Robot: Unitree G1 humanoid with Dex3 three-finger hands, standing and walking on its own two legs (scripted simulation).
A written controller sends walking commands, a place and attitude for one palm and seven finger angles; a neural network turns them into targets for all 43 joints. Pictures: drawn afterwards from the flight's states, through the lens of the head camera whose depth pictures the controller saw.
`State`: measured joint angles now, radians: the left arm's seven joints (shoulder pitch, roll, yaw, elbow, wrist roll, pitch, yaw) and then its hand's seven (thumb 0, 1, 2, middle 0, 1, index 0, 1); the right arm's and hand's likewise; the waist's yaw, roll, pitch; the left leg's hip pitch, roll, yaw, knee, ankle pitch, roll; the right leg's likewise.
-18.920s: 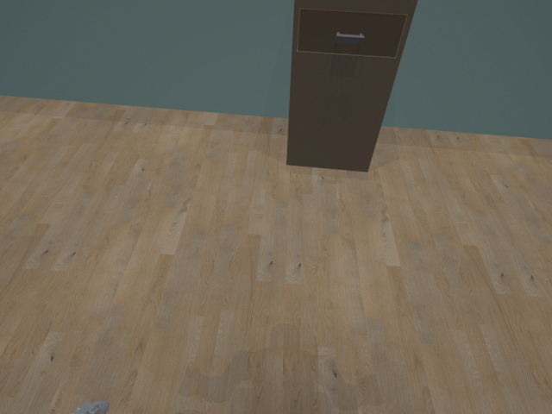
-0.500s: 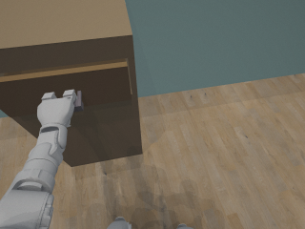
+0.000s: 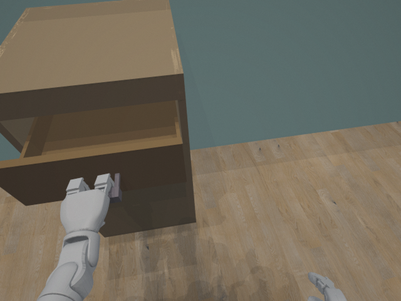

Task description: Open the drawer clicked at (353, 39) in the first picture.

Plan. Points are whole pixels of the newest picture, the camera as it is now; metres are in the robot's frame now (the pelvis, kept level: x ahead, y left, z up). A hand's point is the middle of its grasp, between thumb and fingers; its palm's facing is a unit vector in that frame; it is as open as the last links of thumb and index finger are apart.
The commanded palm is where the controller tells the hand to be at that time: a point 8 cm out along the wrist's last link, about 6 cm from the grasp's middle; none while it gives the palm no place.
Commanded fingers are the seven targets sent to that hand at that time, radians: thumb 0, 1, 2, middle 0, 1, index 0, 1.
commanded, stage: pull the drawer open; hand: left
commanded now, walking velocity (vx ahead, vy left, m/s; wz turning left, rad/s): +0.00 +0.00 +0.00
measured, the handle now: (96, 189) +0.36 +0.25 -0.01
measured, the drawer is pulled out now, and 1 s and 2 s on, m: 0.14 0.30 0.30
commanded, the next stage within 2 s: open the thumb to release the handle in 0.96 s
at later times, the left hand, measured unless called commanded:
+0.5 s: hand (92, 268) +0.20 +0.22 -0.03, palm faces -0.03 -0.09 -1.00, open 6.2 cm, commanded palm +0.15 +0.22 +0.03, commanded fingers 0.00 0.90 0.90 -0.40 -1.35 -0.40 -1.35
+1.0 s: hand out of the picture +0.14 +0.21 -0.03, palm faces -0.03 -0.10 -1.00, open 6.3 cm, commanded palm +0.09 +0.21 +0.03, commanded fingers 0.00 0.90 0.90 -0.40 -1.35 -0.40 -1.35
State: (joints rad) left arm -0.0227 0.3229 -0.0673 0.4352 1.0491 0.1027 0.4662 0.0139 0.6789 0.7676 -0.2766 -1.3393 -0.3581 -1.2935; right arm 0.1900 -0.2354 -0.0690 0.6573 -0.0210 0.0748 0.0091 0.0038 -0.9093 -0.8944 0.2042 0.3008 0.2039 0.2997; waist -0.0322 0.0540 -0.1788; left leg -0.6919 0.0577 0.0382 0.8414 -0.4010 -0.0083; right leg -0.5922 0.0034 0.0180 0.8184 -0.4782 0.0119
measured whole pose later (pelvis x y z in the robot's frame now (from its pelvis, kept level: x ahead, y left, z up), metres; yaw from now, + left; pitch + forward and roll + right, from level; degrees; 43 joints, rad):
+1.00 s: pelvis -0.01 -0.03 -0.02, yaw +0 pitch +13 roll +1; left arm 0.63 0.33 -0.04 -0.09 1.05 -0.01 0.51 0.03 0.68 0.75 -0.26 -1.30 -0.34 -1.25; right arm 0.11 -0.22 -0.04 0.54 -0.07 0.08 0.07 0.01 -0.91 -0.89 0.20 0.30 0.20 0.30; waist 0.03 0.04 -0.18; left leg -0.75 0.07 0.02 0.98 -0.45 -0.05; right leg -0.68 0.02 0.01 1.03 -0.57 -0.03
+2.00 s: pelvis -0.04 -0.04 -0.02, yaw +3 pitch +11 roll +1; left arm 0.36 0.30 -0.10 0.10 1.06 0.04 0.51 0.00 -0.49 0.30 -0.37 -1.23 -0.32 -1.21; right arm 0.11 -0.22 -0.03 0.63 -0.04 0.05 -0.04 0.01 -0.91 -0.89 0.20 0.30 0.20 0.30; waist 0.06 0.06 -0.15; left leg -0.73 0.05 -0.02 0.93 -0.39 -0.05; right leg -0.65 0.01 -0.03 0.98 -0.52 -0.04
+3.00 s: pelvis -0.01 -0.02 +0.03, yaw +2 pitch +2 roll +0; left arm 0.46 0.40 -0.05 -0.36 0.92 0.14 0.17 0.00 -0.49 0.30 -0.33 -1.20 -0.33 -1.21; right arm 0.10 -0.23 0.01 0.60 -0.01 0.06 0.00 0.01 -0.91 -0.89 0.20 0.30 0.20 0.30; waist 0.11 0.10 -0.08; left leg -0.35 0.03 0.00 0.61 -0.29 -0.03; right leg -0.25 -0.01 -0.02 0.61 -0.40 0.00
